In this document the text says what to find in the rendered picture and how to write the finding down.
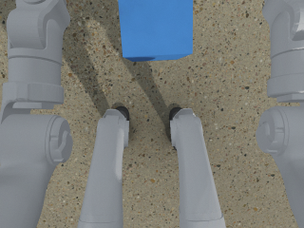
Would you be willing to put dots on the robot right upper arm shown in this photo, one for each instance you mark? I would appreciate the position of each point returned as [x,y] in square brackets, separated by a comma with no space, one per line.
[280,133]

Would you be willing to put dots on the robot left upper arm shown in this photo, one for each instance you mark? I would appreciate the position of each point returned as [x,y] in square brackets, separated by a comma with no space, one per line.
[31,146]

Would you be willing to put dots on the carton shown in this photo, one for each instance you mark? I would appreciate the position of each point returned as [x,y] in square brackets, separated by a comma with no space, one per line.
[156,30]

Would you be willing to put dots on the robot right thigh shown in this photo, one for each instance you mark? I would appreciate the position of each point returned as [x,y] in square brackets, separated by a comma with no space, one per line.
[199,202]

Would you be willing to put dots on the robot right forearm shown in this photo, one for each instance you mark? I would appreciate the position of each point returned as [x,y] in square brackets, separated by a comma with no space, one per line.
[286,24]

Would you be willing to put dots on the left robot foot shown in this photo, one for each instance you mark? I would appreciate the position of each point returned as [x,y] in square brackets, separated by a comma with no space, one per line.
[125,112]

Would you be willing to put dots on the robot left forearm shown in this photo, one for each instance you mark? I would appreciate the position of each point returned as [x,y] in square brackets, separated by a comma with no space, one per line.
[35,55]

